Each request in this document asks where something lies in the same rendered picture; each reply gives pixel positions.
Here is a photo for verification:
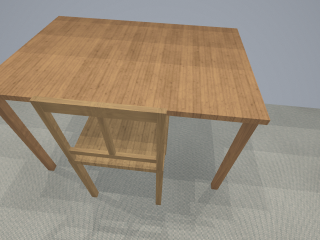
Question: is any table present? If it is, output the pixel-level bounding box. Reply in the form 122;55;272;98
0;16;270;190

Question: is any chair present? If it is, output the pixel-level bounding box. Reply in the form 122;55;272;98
29;96;170;205

